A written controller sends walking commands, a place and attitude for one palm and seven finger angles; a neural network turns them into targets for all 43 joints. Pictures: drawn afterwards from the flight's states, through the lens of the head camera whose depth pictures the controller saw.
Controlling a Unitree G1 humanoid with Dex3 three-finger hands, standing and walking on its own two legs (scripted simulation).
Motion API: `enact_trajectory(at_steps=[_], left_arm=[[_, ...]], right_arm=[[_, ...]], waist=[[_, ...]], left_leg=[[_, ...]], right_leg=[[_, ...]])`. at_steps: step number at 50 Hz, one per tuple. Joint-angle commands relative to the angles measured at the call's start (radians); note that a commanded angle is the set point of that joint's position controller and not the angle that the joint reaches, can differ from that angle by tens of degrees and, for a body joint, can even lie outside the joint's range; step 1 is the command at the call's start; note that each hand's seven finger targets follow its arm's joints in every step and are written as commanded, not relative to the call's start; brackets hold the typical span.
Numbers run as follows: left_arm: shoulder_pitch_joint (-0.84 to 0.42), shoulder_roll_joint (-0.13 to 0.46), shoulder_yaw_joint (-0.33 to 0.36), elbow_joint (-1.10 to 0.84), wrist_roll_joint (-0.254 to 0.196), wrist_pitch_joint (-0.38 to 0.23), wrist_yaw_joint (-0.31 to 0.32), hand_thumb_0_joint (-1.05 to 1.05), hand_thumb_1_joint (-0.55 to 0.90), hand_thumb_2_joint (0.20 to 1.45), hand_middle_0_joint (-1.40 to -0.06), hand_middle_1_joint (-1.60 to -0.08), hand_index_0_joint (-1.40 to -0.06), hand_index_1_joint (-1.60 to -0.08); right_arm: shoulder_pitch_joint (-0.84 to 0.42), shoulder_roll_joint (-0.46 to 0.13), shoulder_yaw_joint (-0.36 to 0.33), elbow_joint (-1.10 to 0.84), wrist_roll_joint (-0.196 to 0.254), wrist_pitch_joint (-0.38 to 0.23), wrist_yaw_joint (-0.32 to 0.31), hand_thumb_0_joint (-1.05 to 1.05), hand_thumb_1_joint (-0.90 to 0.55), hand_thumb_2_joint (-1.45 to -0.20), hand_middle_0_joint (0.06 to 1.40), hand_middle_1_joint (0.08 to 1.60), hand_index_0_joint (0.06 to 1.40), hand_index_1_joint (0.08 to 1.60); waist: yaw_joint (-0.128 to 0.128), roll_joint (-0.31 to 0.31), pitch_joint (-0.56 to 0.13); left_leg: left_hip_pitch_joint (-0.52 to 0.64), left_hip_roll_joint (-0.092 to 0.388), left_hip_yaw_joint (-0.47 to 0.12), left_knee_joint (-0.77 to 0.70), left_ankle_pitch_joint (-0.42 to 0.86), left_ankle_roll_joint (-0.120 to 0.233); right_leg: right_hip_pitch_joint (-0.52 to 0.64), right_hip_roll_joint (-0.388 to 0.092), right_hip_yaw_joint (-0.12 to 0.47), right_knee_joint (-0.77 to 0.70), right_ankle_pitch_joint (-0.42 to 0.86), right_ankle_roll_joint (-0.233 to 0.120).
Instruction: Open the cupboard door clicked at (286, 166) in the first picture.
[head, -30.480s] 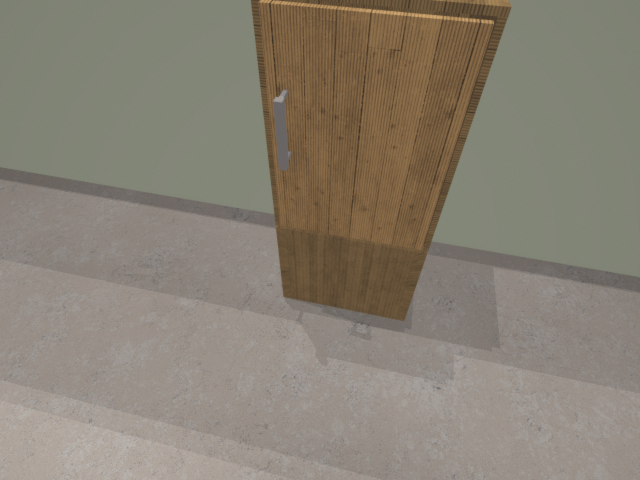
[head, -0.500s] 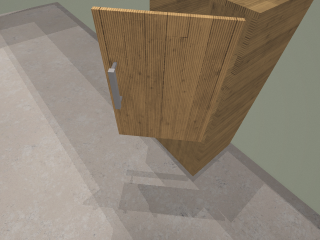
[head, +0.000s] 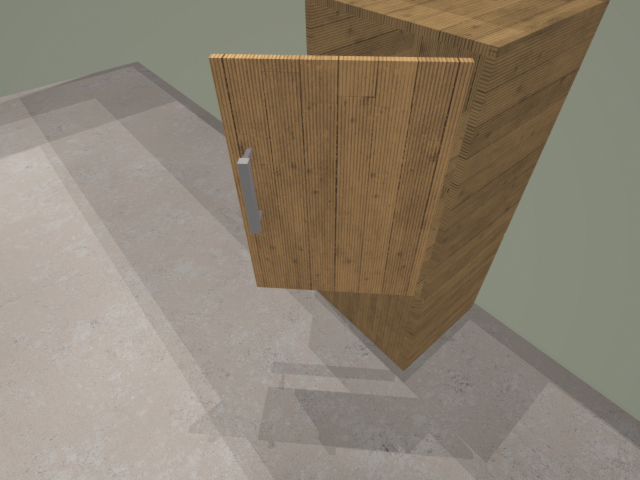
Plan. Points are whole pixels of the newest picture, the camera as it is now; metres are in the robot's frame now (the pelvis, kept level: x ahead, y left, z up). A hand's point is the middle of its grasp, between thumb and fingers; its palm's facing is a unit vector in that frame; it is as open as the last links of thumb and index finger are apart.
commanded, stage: come to a stop and stand still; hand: left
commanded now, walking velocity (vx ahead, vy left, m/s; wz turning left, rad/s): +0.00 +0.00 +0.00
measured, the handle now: (252, 192) +0.63 +0.19 +0.00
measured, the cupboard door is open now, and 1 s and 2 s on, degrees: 45 45 45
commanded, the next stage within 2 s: look again from close up in 0.66 s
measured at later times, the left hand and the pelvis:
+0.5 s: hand out of the picture +0.07 +0.21 -0.15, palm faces -0.02 -0.95 -0.32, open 7.4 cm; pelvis +0.01 -0.03 +0.01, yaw +1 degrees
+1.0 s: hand out of the picture +0.09 +0.21 -0.15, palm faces +0.01 -0.95 -0.32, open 7.4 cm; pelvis +0.03 -0.03 +0.01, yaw +2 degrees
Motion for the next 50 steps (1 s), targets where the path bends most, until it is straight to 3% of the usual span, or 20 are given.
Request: enact_trajectory(at_steps=[1,7,15,18,26,50], left_arm=[[-0.044,0.193,0.033,-0.065,-0.001,-0.034,0.007,0.0,0.9,0.9,-0.2,-0.3,-0.2,-0.3],[-0.073,0.232,0.031,-0.046,-0.002,-0.037,0.003,0.0,0.9,0.9,-0.2,-0.3,-0.2,-0.3],[-0.108,0.261,0.024,-0.016,-0.009,-0.042,-0.001,0.0,0.9,0.9,-0.2,-0.3,-0.2,-0.3],[-0.115,0.261,0.02,-0.006,-0.011,-0.045,0.001,0.0,0.9,0.9,-0.2,-0.3,-0.2,-0.3],[-0.134,0.249,0.01,0.021,-0.014,-0.051,0.005,0.0,0.9,0.9,-0.2,-0.3,-0.2,-0.3],[-0.153,0.239,0.006,0.046,-0.012,-0.048,0.007,0.0,0.9,0.9,-0.2,-0.3,-0.2,-0.3]], right_arm=[[-0.038,-0.206,-0.046,-0.057,0.001,-0.023,-0.009,0.0,-0.9,-0.9,0.2,0.3,0.2,0.3],[-0.041,-0.228,-0.039,-0.022,0.001,-0.019,-0.003,0.0,-0.9,-0.9,0.2,0.3,0.2,0.3],[-0.016,-0.238,-0.026,0.033,0.003,-0.017,0.002,0.0,-0.9,-0.9,0.2,0.3,0.2,0.3],[-0.018,-0.243,-0.021,0.049,0.005,-0.021,0.002,0.0,-0.9,-0.9,0.2,0.3,0.2,0.3],[-0.04,-0.24,-0.009,0.082,0.008,-0.025,-0.001,0.0,-0.9,-0.9,0.2,0.3,0.2,0.3],[-0.117,-0.249,-0.003,0.098,0.01,-0.026,-0.009,0.0,-0.9,-0.9,0.2,0.3,0.2,0.3]], waist=[[-0.015,-0.034,0.042],[-0.018,-0.042,0.054],[-0.029,-0.069,0.032],[-0.027,-0.038,0.016],[-0.02,-0.036,-0.011],[-0.015,-0.028,-0.044]], left_leg=[[-0.121,0.147,-0.193,-0.239,-0.161,0.01],[-0.119,0.132,-0.18,-0.234,-0.184,-0.001],[-0.075,0.114,-0.146,-0.186,-0.09,-0.016],[-0.069,0.125,-0.149,-0.196,-0.046,-0.018],[-0.031,0.148,-0.146,-0.209,0.098,-0.027],[0.052,0.162,-0.149,-0.243,0.209,-0.031]], right_leg=[[0.038,-0.036,0.07,-0.103,-0.076,-0.061],[0.018,-0.059,0.107,-0.172,-0.188,-0.061],[0.008,-0.089,0.152,-0.24,-0.25,-0.071],[0.043,-0.087,0.141,-0.232,-0.18,-0.07],[0.122,-0.084,0.096,-0.214,0.029,-0.065],[0.18,-0.081,0.065,-0.221,0.173,-0.053]])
